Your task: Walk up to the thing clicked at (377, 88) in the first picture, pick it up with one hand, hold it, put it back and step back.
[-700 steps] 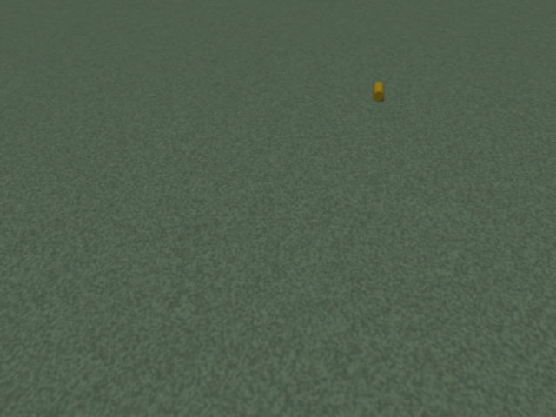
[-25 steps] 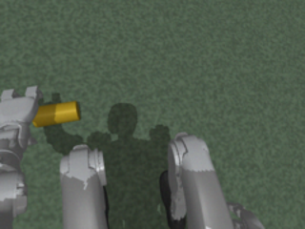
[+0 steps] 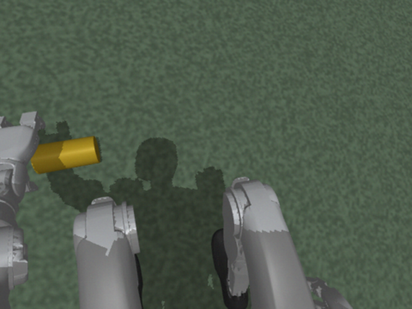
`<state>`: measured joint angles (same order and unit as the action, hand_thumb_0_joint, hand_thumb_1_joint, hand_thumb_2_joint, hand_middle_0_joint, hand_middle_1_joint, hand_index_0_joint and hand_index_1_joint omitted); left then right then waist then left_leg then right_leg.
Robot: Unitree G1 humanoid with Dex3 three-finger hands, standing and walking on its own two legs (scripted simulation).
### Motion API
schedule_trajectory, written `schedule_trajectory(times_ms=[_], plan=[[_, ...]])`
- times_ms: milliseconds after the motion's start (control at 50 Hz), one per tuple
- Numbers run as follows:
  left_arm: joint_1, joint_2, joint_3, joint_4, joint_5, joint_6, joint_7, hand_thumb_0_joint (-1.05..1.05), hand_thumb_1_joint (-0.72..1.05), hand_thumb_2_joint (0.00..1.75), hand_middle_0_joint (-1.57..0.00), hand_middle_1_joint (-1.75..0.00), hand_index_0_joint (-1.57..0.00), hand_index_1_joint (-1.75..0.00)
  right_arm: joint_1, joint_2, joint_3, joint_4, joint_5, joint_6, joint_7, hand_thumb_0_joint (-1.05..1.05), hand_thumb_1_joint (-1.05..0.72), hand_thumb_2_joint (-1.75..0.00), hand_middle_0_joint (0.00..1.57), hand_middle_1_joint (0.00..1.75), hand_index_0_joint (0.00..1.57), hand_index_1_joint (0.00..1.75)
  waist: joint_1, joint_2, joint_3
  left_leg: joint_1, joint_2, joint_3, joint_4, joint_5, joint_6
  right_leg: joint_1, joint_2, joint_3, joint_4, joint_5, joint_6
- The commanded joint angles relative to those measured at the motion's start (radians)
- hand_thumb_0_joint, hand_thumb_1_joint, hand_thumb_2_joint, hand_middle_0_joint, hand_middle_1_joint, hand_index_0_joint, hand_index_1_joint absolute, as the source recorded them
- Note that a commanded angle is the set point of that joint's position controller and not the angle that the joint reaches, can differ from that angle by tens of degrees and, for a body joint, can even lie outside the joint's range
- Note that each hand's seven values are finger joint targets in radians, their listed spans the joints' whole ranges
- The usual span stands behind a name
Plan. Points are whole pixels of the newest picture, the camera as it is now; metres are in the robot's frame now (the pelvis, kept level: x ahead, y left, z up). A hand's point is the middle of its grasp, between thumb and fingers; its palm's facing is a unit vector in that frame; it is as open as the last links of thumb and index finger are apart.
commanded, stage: rise first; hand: left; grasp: from above
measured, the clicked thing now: (67, 154) +0.46 +0.28 -0.29
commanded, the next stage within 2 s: approach in 1.06 s
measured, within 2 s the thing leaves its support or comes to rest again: neither
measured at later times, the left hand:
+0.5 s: hand (24, 163) +0.41 +0.32 -0.16, palm faces -0.45 -0.08 -0.89, open 13.3 cm
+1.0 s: hand (26, 164) +0.41 +0.32 -0.17, palm faces -0.46 -0.09 -0.88, open 12.8 cm
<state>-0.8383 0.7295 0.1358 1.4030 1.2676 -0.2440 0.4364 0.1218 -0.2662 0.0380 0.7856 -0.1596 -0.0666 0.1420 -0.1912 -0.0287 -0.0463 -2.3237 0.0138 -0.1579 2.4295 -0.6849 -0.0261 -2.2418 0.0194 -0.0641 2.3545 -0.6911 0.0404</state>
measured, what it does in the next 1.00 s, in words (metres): stands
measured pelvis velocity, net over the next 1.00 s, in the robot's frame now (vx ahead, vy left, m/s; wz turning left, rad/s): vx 0.00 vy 0.00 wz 0.01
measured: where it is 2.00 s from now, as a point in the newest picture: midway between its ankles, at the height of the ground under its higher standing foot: (183, 295)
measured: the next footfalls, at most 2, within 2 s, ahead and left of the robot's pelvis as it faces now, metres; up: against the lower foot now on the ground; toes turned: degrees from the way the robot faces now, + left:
none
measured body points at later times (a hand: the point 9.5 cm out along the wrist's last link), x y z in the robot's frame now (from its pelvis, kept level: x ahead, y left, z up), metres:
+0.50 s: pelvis +0.00 +0.00 +0.01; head +0.22 +0.07 +0.39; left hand +0.43 +0.32 -0.11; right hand +0.08 -0.28 -0.10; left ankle +0.08 +0.13 -0.29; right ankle +0.10 -0.13 -0.29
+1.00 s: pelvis +0.00 +0.00 +0.00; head +0.22 +0.07 +0.39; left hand +0.43 +0.32 -0.12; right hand +0.07 -0.27 -0.11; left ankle +0.08 +0.13 -0.29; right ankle +0.10 -0.13 -0.29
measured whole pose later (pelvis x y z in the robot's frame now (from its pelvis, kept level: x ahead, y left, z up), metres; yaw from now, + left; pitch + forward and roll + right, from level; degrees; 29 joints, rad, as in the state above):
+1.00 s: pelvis +0.00 +0.00 +0.00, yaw +0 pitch +32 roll -7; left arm -0.85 0.72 0.12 1.43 1.26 -0.25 0.42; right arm 0.12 -0.27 0.05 0.79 -0.16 -0.08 0.15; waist -0.20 -0.02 -0.05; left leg -2.31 0.01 -0.16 2.42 -0.67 -0.03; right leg -2.23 0.02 -0.06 2.34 -0.68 0.04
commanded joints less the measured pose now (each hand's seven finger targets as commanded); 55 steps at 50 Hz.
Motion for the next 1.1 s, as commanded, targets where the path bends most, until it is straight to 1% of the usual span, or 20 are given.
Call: schedule_trajectory(times_ms=[0,60,100,120,180,220,260,300,380,420,440,460,500,580,780,820,860,900,960,1080], plan=[[-0.255,0.246,0.021,-0.134,-0.024,-0.004,0.03,0.0,-0.48,0.96,-0.16,-0.94,-0.15,-0.95,0.177,-0.243,-0.08,-0.021,0.007,-0.001,-0.014,0.0,-0.9,-0.9,0.2,0.3,0.2,0.3,0.009,0.285,-0.663,0.514,-0.015,0.122,-0.253,0.156,0.05,0.3,0.029,-0.088,-0.246,0.201,-0.075],[-0.254,0.249,0.025,-0.146,-0.026,-0.005,0.027,0.0,-0.47,0.95,-0.18,-0.91,-0.16,-0.93,0.18,-0.246,-0.081,-0.022,0.009,0.001,-0.014,0.0,-0.9,-0.9,0.2,0.3,0.2,0.3,0.014,0.289,-0.679,0.534,-0.015,0.119,-0.259,0.168,0.048,0.3,0.028,-0.092,-0.243,0.208,-0.075],[-0.253,0.219,0.004,-0.132,-0.024,-0.003,0.02,0.0,-0.47,0.95,-0.18,-0.92,-0.16,-0.94,0.185,-0.241,-0.081,-0.022,0.012,0.001,-0.01,0.0,-0.9,-0.9,0.2,0.3,0.2,0.3,0.006,0.28,-0.645,0.52,-0.015,0.116,-0.269,0.156,0.047,0.29,0.027,-0.095,-0.244,0.2,-0.077],[-0.266,0.234,0.013,-0.137,-0.029,-0.003,0.021,0.0,-0.47,0.95,-0.18,-0.92,-0.16,-0.93,0.185,-0.247,-0.082,-0.021,0.013,0.0,-0.011,0.0,-0.9,-0.9,0.2,0.3,0.2,0.3,0.002,0.269,-0.635,0.514,-0.014,0.116,-0.264,0.151,0.051,0.283,0.026,-0.094,-0.249,0.197,-0.075],[-0.252,0.256,0.03,-0.163,-0.028,-0.005,0.02,0.0,-0.46,0.95,-0.18,-0.92,-0.17,-0.93,0.19,-0.248,-0.082,-0.027,0.015,0.001,-0.011,0.0,-0.9,-0.9,0.2,0.3,0.2,0.3,0.014,0.283,-0.668,0.529,-0.015,0.122,-0.265,0.171,0.051,0.319,0.024,-0.088,-0.256,0.217,-0.073],[-0.238,0.23,0.013,-0.145,-0.024,-0.002,0.017,0.0,-0.44,0.93,-0.2,-0.9,-0.19,-0.92,0.187,-0.24,-0.081,-0.023,0.015,0.005,-0.01,0.0,-0.9,-0.9,0.2,0.3,0.2,0.3,0.013,0.253,-0.685,0.517,-0.016,0.127,-0.255,0.187,0.053,0.346,0.029,-0.082,-0.265,0.236,-0.07],[-0.268,0.246,0.022,-0.154,-0.028,-0.007,0.019,0.0,-0.43,0.92,-0.19,-0.91,-0.19,-0.92,0.188,-0.242,-0.077,-0.026,0.013,0.003,-0.011,0.0,-0.9,-0.9,0.2,0.3,0.2,0.3,0.003,0.236,-0.667,0.494,-0.016,0.126,-0.251,0.177,0.058,0.35,0.028,-0.079,-0.271,0.231,-0.066],[-0.269,0.264,0.026,-0.139,-0.025,-0.01,0.021,0.0,-0.43,0.92,-0.21,-0.9,-0.2,-0.91,0.182,-0.24,-0.077,-0.023,0.013,0.003,-0.011,0.0,-0.91,-0.9,0.2,0.3,0.2,0.3,0.014,0.249,-0.66,0.486,-0.017,0.128,-0.254,0.16,0.057,0.343,0.028,-0.076,-0.27,0.209,-0.07],[-0.266,0.222,-0.001,-0.119,-0.017,-0.019,0.026,0.0,-0.41,0.9,-0.22,-0.89,-0.21,-0.9,0.159,-0.239,-0.076,-0.025,0.012,0.0,-0.016,0.0,-0.9,-0.9,0.2,0.3,0.2,0.3,0.014,0.273,-0.644,0.513,-0.017,0.119,-0.273,0.121,0.049,0.286,0.03,-0.089,-0.262,0.162,-0.078],[-0.283,0.246,0.018,-0.128,-0.008,-0.021,0.033,0.0,-0.4,0.89,-0.22,-0.9,-0.22,-0.9,0.167,-0.243,-0.074,-0.021,0.011,0.001,-0.017,0.0,-0.9,-0.9,0.2,0.3,0.2,0.3,0.013,0.281,-0.659,0.516,-0.02,0.119,-0.272,0.136,0.048,0.294,0.029,-0.092,-0.253,0.175,-0.076],[-0.277,0.227,0.004,-0.123,-0.008,-0.019,0.037,0.0,-0.39,0.88,-0.22,-0.9,-0.22,-0.9,0.158,-0.241,-0.07,-0.024,0.008,0.001,-0.017,0.0,-0.9,-0.9,0.2,0.3,0.2,0.3,0.015,0.286,-0.657,0.519,-0.02,0.121,-0.27,0.144,0.047,0.289,0.028,-0.09,-0.252,0.183,-0.076],[-0.291,0.209,-0.015,-0.107,-0.004,-0.016,0.036,0.0,-0.39,0.88,-0.23,-0.9,-0.23,-0.9,0.164,-0.239,-0.073,-0.018,0.007,0.0,-0.016,0.0,-0.9,-0.9,0.2,0.3,0.2,0.3,-0.003,0.272,-0.654,0.525,-0.02,0.121,-0.265,0.145,0.048,0.286,0.03,-0.089,-0.257,0.189,-0.076],[-0.303,0.219,-0.008,-0.086,-0.008,-0.014,0.043,0.0,-0.39,0.88,-0.22,-0.9,-0.22,-0.9,0.169,-0.244,-0.071,-0.017,0.006,-0.004,-0.018,0.0,-0.91,-0.9,0.2,0.3,0.2,0.3,-0.013,0.248,-0.623,0.488,-0.02,0.124,-0.259,0.124,0.053,0.283,0.029,-0.085,-0.269,0.173,-0.072],[-0.289,0.243,0.003,-0.089,-0.003,-0.005,0.051,0.0,-0.37,0.87,-0.24,-0.87,-0.24,-0.87,0.167,-0.246,-0.07,-0.014,0.006,-0.013,-0.017,0.0,-0.91,-0.9,0.2,0.3,0.2,0.3,0.009,0.289,-0.634,0.526,-0.019,0.121,-0.272,0.12,0.046,0.267,0.025,-0.091,-0.249,0.159,-0.078],[-0.312,0.242,0.0,-0.12,-0.022,0.002,0.032,0.0,-0.34,0.83,-0.26,-0.87,-0.27,-0.86,0.179,-0.245,-0.069,-0.018,0.005,-0.02,-0.012,0.0,-0.91,-0.9,0.2,0.3,0.2,0.3,-0.01,0.273,-0.654,0.501,-0.02,0.122,-0.263,0.13,0.052,0.29,0.024,-0.087,-0.257,0.178,-0.074],[-0.276,0.223,-0.008,-0.096,-0.025,0.003,0.027,0.0,-0.34,0.83,-0.26,-0.87,-0.26,-0.86,0.181,-0.244,-0.069,-0.018,0.006,-0.02,-0.011,0.0,-0.9,-0.9,0.2,0.3,0.2,0.3,-0.003,0.276,-0.644,0.513,-0.021,0.124,-0.266,0.144,0.05,0.287,0.023,-0.089,-0.25,0.188,-0.074],[-0.275,0.247,0.006,-0.103,-0.031,-0.004,0.024,0.0,-0.32,0.82,-0.27,-0.86,-0.28,-0.85,0.17,-0.247,-0.067,-0.018,0.008,-0.016,-0.012,0.0,-0.9,-0.9,0.2,0.3,0.2,0.3,0.009,0.258,-0.657,0.496,-0.022,0.123,-0.264,0.131,0.052,0.299,0.027,-0.086,-0.259,0.176,-0.074],[-0.275,0.239,0.0,-0.09,-0.029,-0.009,0.021,0.0,-0.32,0.82,-0.26,-0.86,-0.28,-0.85,0.177,-0.244,-0.066,-0.02,0.005,-0.018,-0.007,0.0,-0.9,-0.9,0.2,0.3,0.2,0.3,-0.006,0.237,-0.631,0.467,-0.021,0.125,-0.254,0.123,0.055,0.31,0.027,-0.084,-0.264,0.171,-0.071],[-0.288,0.275,0.028,-0.118,-0.022,-0.022,0.027,0.0,-0.32,0.82,-0.27,-0.85,-0.28,-0.84,0.175,-0.249,-0.064,-0.023,0.003,-0.02,-0.007,0.0,-0.9,-0.9,0.2,0.3,0.2,0.3,0.005,0.278,-0.648,0.507,-0.02,0.122,-0.252,0.148,0.05,0.299,0.024,-0.09,-0.242,0.19,-0.073],[-0.273,0.275,0.031,-0.137,-0.012,-0.027,0.037,0.0,-0.31,0.81,-0.29,-0.82,-0.29,-0.82,0.178,-0.245,-0.066,-0.02,0.0,-0.016,-0.007,0.0,-0.9,-0.9,0.2,0.3,0.2,0.3,0.012,0.278,-0.67,0.5,-0.022,0.13,-0.249,0.144,0.051,0.321,0.025,-0.079,-0.261,0.189,-0.072]])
